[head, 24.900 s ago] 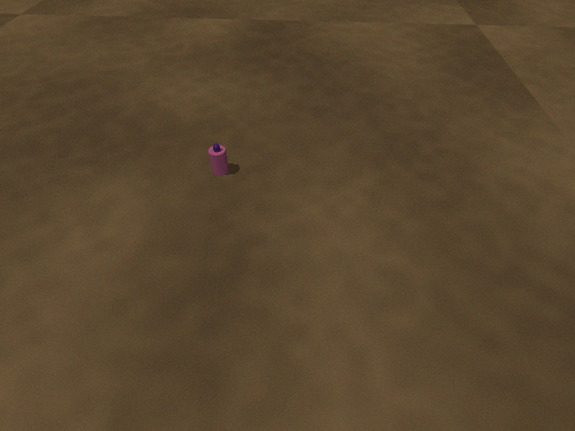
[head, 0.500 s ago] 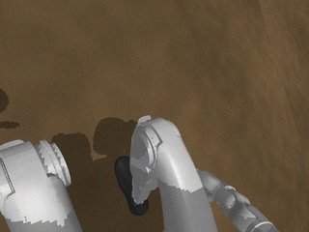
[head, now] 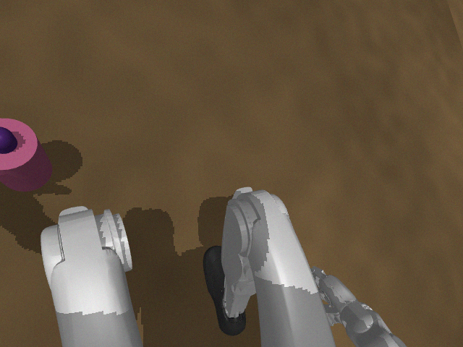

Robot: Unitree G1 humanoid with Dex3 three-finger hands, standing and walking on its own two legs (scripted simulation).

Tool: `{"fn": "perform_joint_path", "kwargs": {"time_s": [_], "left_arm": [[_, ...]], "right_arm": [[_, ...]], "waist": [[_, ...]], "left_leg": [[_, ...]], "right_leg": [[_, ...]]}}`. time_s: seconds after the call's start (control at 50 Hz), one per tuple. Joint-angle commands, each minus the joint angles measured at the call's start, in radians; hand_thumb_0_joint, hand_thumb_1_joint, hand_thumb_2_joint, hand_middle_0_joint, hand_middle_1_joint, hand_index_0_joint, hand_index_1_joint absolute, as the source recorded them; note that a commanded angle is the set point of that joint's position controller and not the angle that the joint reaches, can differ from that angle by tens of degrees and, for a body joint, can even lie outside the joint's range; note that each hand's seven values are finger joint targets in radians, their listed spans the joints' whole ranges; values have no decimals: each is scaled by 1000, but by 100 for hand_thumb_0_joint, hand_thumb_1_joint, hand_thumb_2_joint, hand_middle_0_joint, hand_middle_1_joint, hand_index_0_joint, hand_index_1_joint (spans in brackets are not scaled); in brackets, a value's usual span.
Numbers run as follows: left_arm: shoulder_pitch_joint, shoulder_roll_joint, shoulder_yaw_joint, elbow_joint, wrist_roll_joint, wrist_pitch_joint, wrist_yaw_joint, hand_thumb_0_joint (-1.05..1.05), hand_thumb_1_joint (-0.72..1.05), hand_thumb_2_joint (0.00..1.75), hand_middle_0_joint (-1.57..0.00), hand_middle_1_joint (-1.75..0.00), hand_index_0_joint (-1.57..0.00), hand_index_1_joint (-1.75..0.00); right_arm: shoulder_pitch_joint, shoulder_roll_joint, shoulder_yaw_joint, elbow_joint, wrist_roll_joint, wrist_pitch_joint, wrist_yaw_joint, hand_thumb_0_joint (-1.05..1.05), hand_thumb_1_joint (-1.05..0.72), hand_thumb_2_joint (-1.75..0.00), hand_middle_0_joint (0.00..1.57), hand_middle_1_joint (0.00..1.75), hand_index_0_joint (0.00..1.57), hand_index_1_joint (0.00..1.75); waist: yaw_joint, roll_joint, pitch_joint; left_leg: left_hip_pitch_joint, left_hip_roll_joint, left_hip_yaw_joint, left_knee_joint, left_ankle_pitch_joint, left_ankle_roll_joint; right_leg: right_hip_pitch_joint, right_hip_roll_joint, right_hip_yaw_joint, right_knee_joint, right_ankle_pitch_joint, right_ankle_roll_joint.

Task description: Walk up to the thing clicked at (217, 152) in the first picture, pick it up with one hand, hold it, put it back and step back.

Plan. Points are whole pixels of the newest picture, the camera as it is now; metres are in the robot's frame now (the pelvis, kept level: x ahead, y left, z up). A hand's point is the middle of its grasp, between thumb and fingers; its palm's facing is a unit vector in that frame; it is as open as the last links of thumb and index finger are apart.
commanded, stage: home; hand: left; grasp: from the side
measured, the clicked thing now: (13, 154) +0.44 +0.31 -0.22
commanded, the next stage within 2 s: none
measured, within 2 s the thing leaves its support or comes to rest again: neither
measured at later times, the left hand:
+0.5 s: hand out of the picture +0.28 +0.35 +0.05, palm faces +0.28 -0.83 -0.48, open 17.4 cm
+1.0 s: hand out of the picture +0.24 +0.26 +0.27, palm faces +0.35 -0.87 -0.36, open 17.3 cm
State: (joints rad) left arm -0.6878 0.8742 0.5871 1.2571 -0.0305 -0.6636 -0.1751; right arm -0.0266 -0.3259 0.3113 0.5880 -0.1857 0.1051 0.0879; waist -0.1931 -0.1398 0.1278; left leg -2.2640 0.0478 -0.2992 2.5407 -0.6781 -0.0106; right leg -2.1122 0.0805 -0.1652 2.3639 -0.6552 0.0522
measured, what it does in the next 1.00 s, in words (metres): rises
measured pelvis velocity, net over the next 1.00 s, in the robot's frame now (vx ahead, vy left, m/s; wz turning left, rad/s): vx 0.08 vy -0.01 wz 0.24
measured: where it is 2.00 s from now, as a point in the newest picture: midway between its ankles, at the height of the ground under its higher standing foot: (173, 325)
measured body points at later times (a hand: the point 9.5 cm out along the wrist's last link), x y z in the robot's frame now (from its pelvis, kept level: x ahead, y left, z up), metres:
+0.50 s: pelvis +0.02 -0.02 +0.15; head +0.21 +0.06 +0.55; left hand +0.26 +0.39 +0.08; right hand +0.23 -0.23 +0.02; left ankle +0.08 +0.13 -0.27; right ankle +0.13 -0.13 -0.27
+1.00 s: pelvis +0.08 -0.01 +0.35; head +0.15 +0.03 +0.80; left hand +0.22 +0.30 +0.29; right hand +0.29 -0.22 +0.27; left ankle +0.08 +0.13 -0.27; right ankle +0.12 -0.13 -0.27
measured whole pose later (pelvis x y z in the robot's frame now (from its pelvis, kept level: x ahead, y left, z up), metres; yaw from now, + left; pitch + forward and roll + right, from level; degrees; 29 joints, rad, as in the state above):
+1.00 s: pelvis +0.08 -0.01 +0.35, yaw +14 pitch +18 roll -3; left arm 0.24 0.27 0.09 0.19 -0.01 0.24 0.17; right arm 0.23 -0.22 0.01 0.50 0.04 0.00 -0.16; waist -0.05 0.02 -0.16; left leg -1.05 0.07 -0.06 1.27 -0.54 -0.03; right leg -0.98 0.00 -0.05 1.22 -0.56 0.01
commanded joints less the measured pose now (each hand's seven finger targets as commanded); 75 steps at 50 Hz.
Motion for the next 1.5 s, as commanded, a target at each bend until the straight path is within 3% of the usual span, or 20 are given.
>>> {"fn": "perform_joint_path", "kwargs": {"time_s": [0.0, 0.02, 0.04, 0.06, 0.1, 0.14, 0.18, 0.24, 0.32, 0.34, 0.36, 0.42, 0.48, 0.66, 0.78, 0.92, 0.98, 1.1, 1.26, 1.48], "left_arm": [[-119, 349, 82, -269, 53, 73, 56, 0, -55, 8, -8, -9, -7, -9], [-283, 465, 120, -470, 66, 83, 70, 0, -55, 8, -9, -9, -8, -9], [-204, 450, 115, -490, 79, 119, 81, 0, -47, 16, -7, -8, -7, -8], [-159, 372, 68, -470, 83, 155, 83, 0, -44, 12, -6, -7, -6, -7], [-109, 328, 59, -553, 87, 216, 106, 0, -49, 9, -6, -6, -6, -6], [-11, 195, -11, -546, 84, 287, 118, 0, -53, 7, -5, -6, -5, -6], [49, 147, -29, -619, 84, 344, 136, 0, -56, 5, -5, -5, -5, -5], [194, -40, -143, -650, 72, 436, 146, 0, -57, 5, -5, -5, -5, -5], [257, 18, -117, -856, 73, 514, 183, 0, -57, 4, -5, -5, -5, -5], [294, -15, -141, -883, 72, 531, 188, 0, -58, 4, -5, -5, -5, -5], [280, 3, -126, -970, 68, 540, 200, 0, -56, 5, -5, -5, -5, -5], [417, -56, -144, -950, 66, 592, 225, 0, -53, 7, -5, -6, -5, -6], [433, -68, -144, -1039, 63, 619, 252, 0, -52, 7, -5, -6, -5, -6], [644, -299, -293, -1052, 45, 718, 306, 0, -51, 8, -5, -6, -5, -6], [771, -372, -347, -1092, 37, 789, 339, 0, -50, 9, -5, -6, -5, -6], [911, -449, -420, -1245, 24, 865, 375, 0, -55, 6, -5, -5, -5, -5], [968, -491, -463, -1294, 22, 896, 381, 0, -55, 6, -5, -5, -5, -5], [1092, -545, -534, -1437, 14, 934, 381, 0, -54, 6, -5, -5, -5, -6], [1150, -565, -551, -1507, 16, 929, 351, 0, -56, 5, -5, -5, -5, -5], [1109, -558, -545, -1507, 28, 905, 334, 0, -55, 5, -5, -5, -5, -5]], "right_arm": [[131, -300, -172, -37, 47, 32, -16, 0, -95, -92, 20, 30, 20, 30], [150, -296, -183, -31, 55, 39, -20, 0, -97, -93, 20, 30, 20, 30], [161, -287, -206, -37, 67, 44, -20, 0, -90, -90, 20, 30, 20, 30], [160, -274, -215, -45, 78, 48, -23, 0, -90, -90, 20, 30, 20, 30], [173, -247, -241, -35, 98, 52, -29, 0, -90, -90, 20, 30, 20, 30], [178, -225, -266, -52, 119, 53, -38, 0, -90, -90, 20, 30, 20, 30], [197, -212, -304, -47, 139, 58, -46, 0, -90, -90, 20, 30, 20, 30], [202, -192, -348, -68, 169, 53, -54, 0, -90, -90, 20, 30, 20, 30], [206, -182, -376, -103, 200, 52, -76, 0, -90, -90, 20, 30, 20, 30], [198, -177, -380, -118, 207, 49, -80, 0, -90, -90, 20, 30, 20, 30], [209, -165, -380, -119, 211, 45, -87, 0, -90, -90, 20, 30, 20, 30], [183, -136, -377, -157, 223, 25, -110, 0, -89, -90, 20, 30, 20, 30], [187, -112, -379, -164, 225, 4, -137, 0, -89, -90, 20, 30, 20, 30], [227, -57, -370, -160, 223, -77, -196, 0, -89, -90, 20, 30, 20, 30], [245, -39, -363, -175, 226, -116, -221, 0, -89, -90, 20, 30, 20, 30], [250, -23, -351, -213, 227, -148, -259, 0, -90, -90, 20, 30, 20, 30], [259, -11, -347, -224, 224, -160, -275, 0, -90, -90, 20, 30, 20, 30], [254, 4, -336, -266, 219, -195, -293, 0, -90, -90, 20, 30, 20, 30], [241, 5, -331, -284, 207, -235, -292, 0, -90, -90, 20, 30, 20, 30], [244, 9, -328, -268, 195, -262, -294, 0, -90, -90, 20, 30, 20, 30]], "waist": [[50, 593, -774], [68, 653, -807], [84, 680, -840], [73, 681, -799], [95, 658, -784], [84, 580, -771], [114, 539, -814], [93, 375, -817], [140, 297, -855], [135, 296, -852], [141, 292, -874], [152, 236, -839], [163, 278, -881], [141, 230, -754], [150, 187, -686], [165, 254, -582], [151, 248, -512], [162, 209, -409], [162, 172, -294], [158, 194, -385]], "left_leg": [[605, 29, 123, -413, 145, -10], [621, 32, 127, -435, 130, -11], [651, 27, 145, -451, 115, -9], [642, 28, 149, -481, 81, -8], [625, 21, 171, -513, 41, -3], [593, 13, 183, -537, 27, 7], [624, 7, 199, -556, 52, 11], [613, 1, 204, -592, 75, 28], [698, 5, 193, -716, 27, 33], [726, 5, 189, -754, 4, 34], [750, 4, 193, -778, 10, 34], [787, 0, 206, -867, -21, 38], [883, -5, 237, -915, 51, 35], [1116, -13, 277, -1097, 266, 37], [1269, -15, 282, -1250, 359, 33], [1500, -19, 281, -1463, 385, 12], [1558, -21, 283, -1537, 373, 12], [1627, -23, 280, -1644, 361, 14], [1653, -21, 272, -1736, 290, 10], [1740, -33, 291, -1709, 433, 7]], "right_leg": [[225, -1, -69, -188, 151, -86], [208, -1, -60, -186, 135, -93], [203, -5, -41, -203, 123, -96], [181, -6, -36, -217, 102, -97], [177, -6, -22, -254, 75, -100], [190, -9, -13, -306, 60, -98], [198, -11, 10, -349, 70, -99], [255, -19, 28, -435, 92, -91], [358, -27, 50, -546, 50, -86], [381, -31, 55, -569, 33, -86], [433, -34, 65, -596, 38, -84], [546, -42, 96, -699, -6, -78], [659, -50, 131, -773, 49, -77], [953, -64, 156, -1020, 263, -67], [1166, -72, 155, -1178, 356, -60], [1311, -66, 121, -1330, 357, -67], [1364, -62, 112, -1406, 353, -64], [1454, -55, 87, -1503, 337, -60], [1477, -47, 75, -1570, 264, -56], [1558, -57, 102, -1576, 394, -54]]}}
